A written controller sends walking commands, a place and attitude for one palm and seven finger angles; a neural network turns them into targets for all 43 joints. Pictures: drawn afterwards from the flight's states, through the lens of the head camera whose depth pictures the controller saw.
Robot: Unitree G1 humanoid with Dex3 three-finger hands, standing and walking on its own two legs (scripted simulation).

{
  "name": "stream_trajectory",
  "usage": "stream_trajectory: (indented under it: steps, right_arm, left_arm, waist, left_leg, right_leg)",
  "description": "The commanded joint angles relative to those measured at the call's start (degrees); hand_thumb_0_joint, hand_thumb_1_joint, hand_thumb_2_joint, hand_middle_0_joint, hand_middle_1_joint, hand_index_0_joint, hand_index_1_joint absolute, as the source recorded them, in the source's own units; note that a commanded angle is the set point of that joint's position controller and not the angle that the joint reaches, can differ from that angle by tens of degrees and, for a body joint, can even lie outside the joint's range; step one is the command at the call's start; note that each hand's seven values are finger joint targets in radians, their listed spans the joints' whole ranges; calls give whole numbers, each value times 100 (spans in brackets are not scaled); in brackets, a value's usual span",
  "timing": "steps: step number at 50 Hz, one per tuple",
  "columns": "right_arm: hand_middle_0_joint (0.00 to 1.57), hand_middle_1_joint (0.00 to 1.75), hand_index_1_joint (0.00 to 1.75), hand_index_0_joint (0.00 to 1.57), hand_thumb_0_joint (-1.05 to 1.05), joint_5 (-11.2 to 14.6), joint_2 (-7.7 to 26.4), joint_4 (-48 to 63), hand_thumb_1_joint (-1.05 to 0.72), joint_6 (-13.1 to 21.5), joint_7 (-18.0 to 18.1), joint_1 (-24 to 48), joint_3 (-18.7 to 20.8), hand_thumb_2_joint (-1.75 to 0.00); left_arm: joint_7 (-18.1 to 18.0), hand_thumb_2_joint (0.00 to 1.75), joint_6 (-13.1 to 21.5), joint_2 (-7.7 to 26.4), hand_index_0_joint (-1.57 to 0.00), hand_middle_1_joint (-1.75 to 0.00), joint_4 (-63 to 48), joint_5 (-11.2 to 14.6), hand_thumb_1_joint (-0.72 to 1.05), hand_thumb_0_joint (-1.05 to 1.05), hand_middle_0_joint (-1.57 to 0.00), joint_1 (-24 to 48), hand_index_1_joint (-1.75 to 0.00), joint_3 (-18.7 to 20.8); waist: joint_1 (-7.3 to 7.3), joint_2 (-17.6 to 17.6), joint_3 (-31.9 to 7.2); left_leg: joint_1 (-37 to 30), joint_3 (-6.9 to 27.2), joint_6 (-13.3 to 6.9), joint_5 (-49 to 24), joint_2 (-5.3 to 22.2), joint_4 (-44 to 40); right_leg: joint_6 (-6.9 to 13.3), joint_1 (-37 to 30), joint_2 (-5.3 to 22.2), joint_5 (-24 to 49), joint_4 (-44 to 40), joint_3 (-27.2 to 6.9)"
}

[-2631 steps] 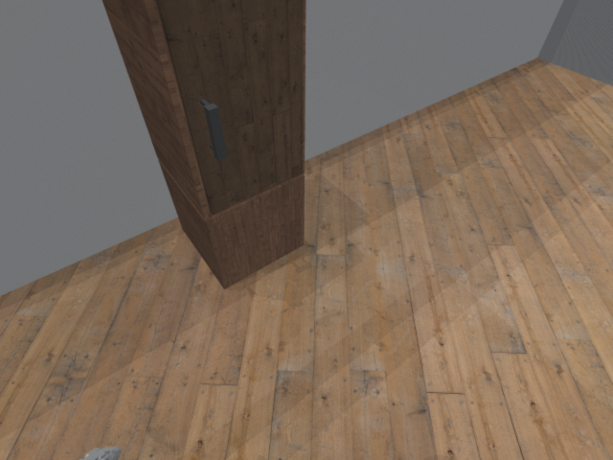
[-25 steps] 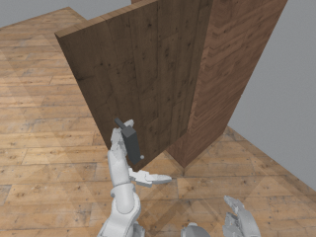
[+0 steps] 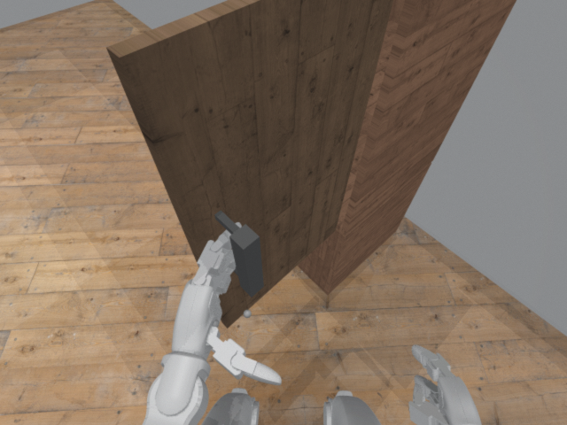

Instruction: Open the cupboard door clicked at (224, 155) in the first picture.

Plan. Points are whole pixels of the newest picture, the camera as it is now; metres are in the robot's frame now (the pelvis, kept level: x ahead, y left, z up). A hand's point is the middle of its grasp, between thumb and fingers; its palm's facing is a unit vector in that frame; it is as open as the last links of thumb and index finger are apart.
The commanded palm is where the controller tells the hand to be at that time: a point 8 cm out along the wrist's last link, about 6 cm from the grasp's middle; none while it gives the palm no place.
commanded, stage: slide the hand sideways off the handle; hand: left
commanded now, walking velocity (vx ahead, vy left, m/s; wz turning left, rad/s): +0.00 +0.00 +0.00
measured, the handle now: (238, 254) +0.34 +0.08 +0.05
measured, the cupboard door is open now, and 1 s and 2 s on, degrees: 92 92 92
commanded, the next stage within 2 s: draw the hand back to the body in 0.72 s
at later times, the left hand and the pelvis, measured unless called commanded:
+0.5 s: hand (205, 351) +0.21 +0.11 +0.05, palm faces -0.05 -1.00 -0.01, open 16.3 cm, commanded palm +0.18 +0.16 +0.05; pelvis +0.01 -0.01 -0.01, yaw +1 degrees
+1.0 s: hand (172, 359) +0.19 +0.13 +0.07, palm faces -0.05 -1.00 -0.07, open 16.3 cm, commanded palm +0.16 +0.20 +0.09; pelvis +0.00 -0.01 -0.01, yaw +0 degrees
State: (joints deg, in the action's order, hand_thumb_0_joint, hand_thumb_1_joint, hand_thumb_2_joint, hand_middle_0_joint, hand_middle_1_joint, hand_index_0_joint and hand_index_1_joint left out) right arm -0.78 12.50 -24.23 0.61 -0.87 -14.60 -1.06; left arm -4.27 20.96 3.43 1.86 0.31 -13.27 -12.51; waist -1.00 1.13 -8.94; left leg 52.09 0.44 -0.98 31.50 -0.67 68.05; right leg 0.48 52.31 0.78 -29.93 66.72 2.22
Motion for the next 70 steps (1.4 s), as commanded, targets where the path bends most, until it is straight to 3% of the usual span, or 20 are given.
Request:
stream_trajectory:
  steps: [1,5,8,11,17,27,29,32,34,41,44,45,49,51,53,61,66,67,68,70]
  right_arm:
    - [20,30,30,20,0,15,557,1004,-90,314,34,331,275,-90]
    - [20,30,30,20,0,15,557,1078,-90,347,63,309,268,-90]
    - [20,30,30,20,0,9,564,1068,-90,375,82,270,275,-90]
    - [20,30,30,20,0,17,542,1146,-90,409,70,228,293,-90]
    - [20,30,30,20,0,41,576,1220,-90,405,126,241,293,-90]
    - [20,30,30,20,0,104,578,1216,-90,458,258,253,348,-90]
    - [20,30,30,20,0,114,568,1239,-90,451,282,312,356,-90]
    - [20,30,30,20,0,140,585,1244,-90,468,312,326,354,-90]
    - [20,30,30,20,0,128,585,1243,-90,486,340,362,367,-90]
    - [20,30,30,20,0,126,608,1202,-90,587,372,351,346,-90]
    - [20,30,30,20,0,162,636,1279,-90,547,422,333,337,-90]
    - [20,30,30,20,0,184,604,1314,-90,540,433,323,333,-90]
    - [20,30,30,20,0,267,591,1287,-90,472,488,294,295,-90]
    - [20,30,30,20,0,303,607,1261,-90,478,510,277,266,-90]
    - [20,30,30,20,0,307,636,1264,-90,527,524,273,235,-90]
    - [20,30,30,20,0,341,657,1203,-90,690,545,250,225,-90]
    - [20,30,30,20,0,391,648,1136,-90,803,538,268,209,-90]
    - [20,30,30,20,0,297,622,1207,-90,691,728,249,242,-90]
    - [20,30,30,20,0,276,497,1205,-90,654,782,224,174,-90]
    - [20,30,30,20,0,262,480,1038,-90,574,814,185,158,-90]
  left_arm:
    - [61,30,442,57,-15,-30,-1730,132,-50,0,-15,41,-30,146]
    - [154,30,459,112,-15,-30,-2063,196,-50,0,-15,-513,-30,167]
    - [251,30,476,164,-15,-30,-2204,211,-50,0,-15,-580,-30,152]
    - [350,30,511,203,-15,-30,-2366,240,-50,0,-15,-1189,-30,174]
    - [609,30,498,468,-15,-30,-2574,352,-50,0,-15,-1453,-30,406]
    - [1046,30,532,841,-15,-30,-2779,734,-50,0,-15,-1984,-30,960]
    - [1120,30,491,880,-15,-30,-2756,821,-50,0,-15,-2215,-30,1074]
    - [1214,30,499,883,-15,-30,-2823,896,-50,0,-15,-2144,-30,1084]
    - [1247,30,513,985,-15,-30,-2866,951,-50,0,-15,-2257,-30,1206]
    - [1303,30,553,1013,-15,-30,-2808,992,-50,0,-15,-1948,-30,1208]
    - [1231,30,418,1497,-15,-30,-3365,1037,-50,0,-15,-1878,-30,1638]
    - [1215,30,340,1461,-15,-30,-3478,1068,-50,0,-15,-1999,-30,1673]
    - [1260,30,-68,1426,-15,-30,-3299,1239,-50,0,-15,-2230,-30,1842]
    - [1338,30,-187,1390,-15,-30,-3194,1316,-50,0,-15,-2195,-30,1836]
    - [1433,30,-255,1407,-15,-30,-3241,1362,-50,0,-15,-2140,-30,1818]
    - [1621,30,-318,1740,-15,-30,-3447,1588,-50,0,-15,-2201,-30,2335]
    - [1753,37,-474,1841,-16,-30,-3629,1743,-32,0,-16,-2306,-30,2584]
    - [903,39,-882,2688,-16,-30,-4123,803,-29,0,-16,-2336,-30,2735]
    - [520,40,-1173,2105,-16,-30,-4133,705,-26,0,-16,-2565,-30,2436]
    - [97,43,-1549,1925,-16,-30,-3998,450,-18,0,-16,-2714,-30,2265]
  waist:
    - [21,-140,-1343]
    - [28,-104,-1374]
    - [-64,-170,-1347]
    - [21,-149,-1433]
    - [-37,-207,-1180]
    - [31,-156,-1256]
    - [114,-111,-1256]
    - [32,-54,-1096]
    - [93,-125,-1187]
    - [10,-94,-1003]
    - [139,144,-1287]
    - [174,160,-1388]
    - [114,-51,-1099]
    - [31,-132,-732]
    - [17,1,-583]
    - [108,89,-533]
    - [171,219,-581]
    - [522,372,-694]
    - [329,412,-414]
    - [264,306,-127]
  left_leg:
    - [-827,178,30,-1256,-37,-1032]
    - [-874,222,46,-1555,-23,-976]
    - [-803,237,39,-1497,-29,-873]
    - [-804,231,49,-1702,-28,-829]
    - [-506,210,26,-1365,-55,-713]
    - [-344,179,18,-1356,-80,-554]
    - [-276,186,14,-1318,-85,-577]
    - [-258,175,16,-1105,-85,-560]
    - [-202,195,7,-1161,-84,-537]
    - [-19,183,6,-724,-80,-443]
    - [-312,172,-20,-796,-79,-663]
    - [-470,142,-22,-917,-87,-729]
    - [-654,148,-27,-998,-89,-1022]
    - [-707,156,-15,-837,-77,-1165]
    - [-854,176,-20,-797,-72,-1299]
    - [-1381,201,-6,-1181,-45,-1676]
    - [-1728,216,11,-1646,-23,-1874]
    - [-1877,100,6,-1715,99,-2274]
    - [-2003,87,17,-1687,73,-2374]
    - [-2163,68,-9,-1832,122,-2441]
  right_leg:
    - [201,-1001,-104,1242,-915,37]
    - [200,-1000,-127,1498,-797,81]
    - [173,-885,-129,1508,-758,77]
    - [179,-950,-130,1671,-666,92]
    - [149,-839,-137,1472,-691,46]
    - [127,-896,-164,1492,-663,-4]
    - [143,-950,-181,1383,-685,-14]
    - [118,-761,-179,1153,-726,-17]
    - [132,-860,-188,1162,-694,-26]
    - [116,-579,-164,519,-791,-110]
    - [141,-913,-197,490,-955,-142]
    - [125,-1051,-190,670,-1021,-151]
    - [73,-1405,-221,806,-1381,-77]
    - [44,-1363,-211,599,-1573,-54]
    - [47,-1368,-209,539,-1687,-25]
    - [61,-1807,-237,982,-1900,75]
    - [62,-2121,-265,1549,-1969,170]
    - [143,-2368,-92,1514,-2311,-192]
    - [121,-2328,-77,1490,-2427,-112]
    - [88,-2440,-71,1600,-2581,-53]
